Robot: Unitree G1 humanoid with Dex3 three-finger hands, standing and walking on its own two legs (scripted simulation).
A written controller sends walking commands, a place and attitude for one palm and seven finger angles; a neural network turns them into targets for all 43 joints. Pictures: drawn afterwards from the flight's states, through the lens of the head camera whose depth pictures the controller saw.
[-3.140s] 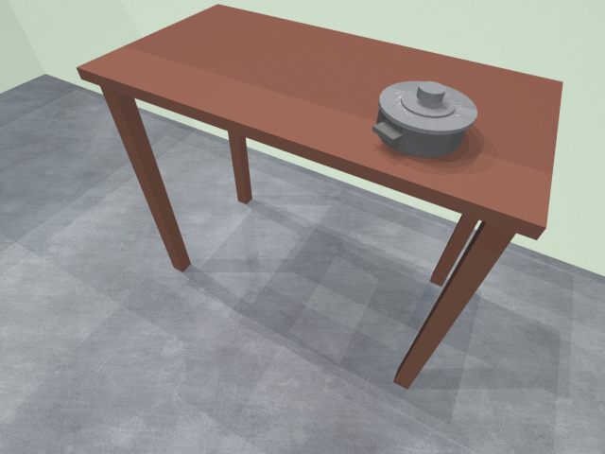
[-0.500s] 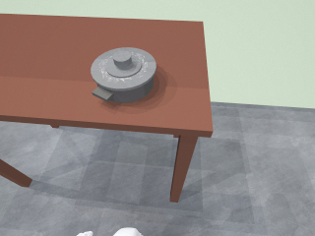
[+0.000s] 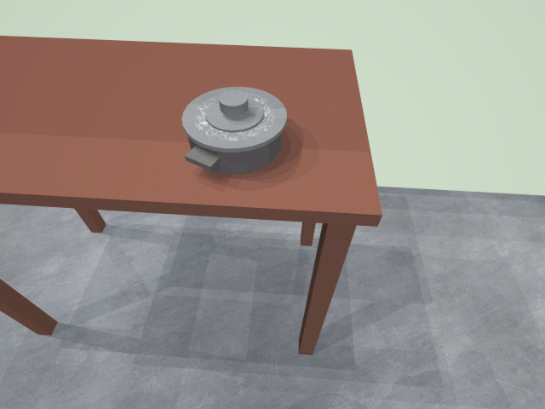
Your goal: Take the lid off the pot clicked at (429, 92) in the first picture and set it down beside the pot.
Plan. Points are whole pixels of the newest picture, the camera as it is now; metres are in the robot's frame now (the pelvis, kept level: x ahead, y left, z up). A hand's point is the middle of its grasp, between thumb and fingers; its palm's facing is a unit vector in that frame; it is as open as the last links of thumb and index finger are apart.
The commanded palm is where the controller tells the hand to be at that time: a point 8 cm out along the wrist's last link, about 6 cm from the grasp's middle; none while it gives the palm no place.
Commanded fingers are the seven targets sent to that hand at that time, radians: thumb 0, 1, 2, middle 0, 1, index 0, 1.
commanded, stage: come to a stop and stand still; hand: left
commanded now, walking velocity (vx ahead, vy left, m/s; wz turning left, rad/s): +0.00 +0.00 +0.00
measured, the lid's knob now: (233, 102) +0.55 +0.11 +0.16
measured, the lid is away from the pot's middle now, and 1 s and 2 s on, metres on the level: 0.00 0.00 0.00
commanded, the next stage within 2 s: look again from close up in 0.18 s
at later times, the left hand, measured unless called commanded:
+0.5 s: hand out of the picture +0.02 +0.18 -0.18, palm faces +0.01 -0.98 -0.22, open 7.4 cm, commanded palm none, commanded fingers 0.00 0.90 0.90 -0.20 -0.30 -0.20 -0.30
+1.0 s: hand out of the picture +0.07 +0.17 -0.18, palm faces +0.01 -0.98 -0.21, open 7.4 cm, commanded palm none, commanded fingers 0.00 0.90 0.90 -0.20 -0.30 -0.20 -0.30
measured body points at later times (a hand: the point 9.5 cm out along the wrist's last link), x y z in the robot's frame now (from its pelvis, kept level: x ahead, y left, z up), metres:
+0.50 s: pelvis +0.00 +0.00 -0.01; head +0.02 -0.01 +0.44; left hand +0.02 +0.23 -0.16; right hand -0.02 -0.21 -0.17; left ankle +0.03 +0.11 -0.73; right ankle -0.03 -0.12 -0.73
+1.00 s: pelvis +0.04 -0.01 +0.00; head +0.06 +0.00 +0.44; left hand +0.07 +0.22 -0.16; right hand +0.08 -0.24 -0.16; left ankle +0.03 +0.11 -0.73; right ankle -0.03 -0.12 -0.73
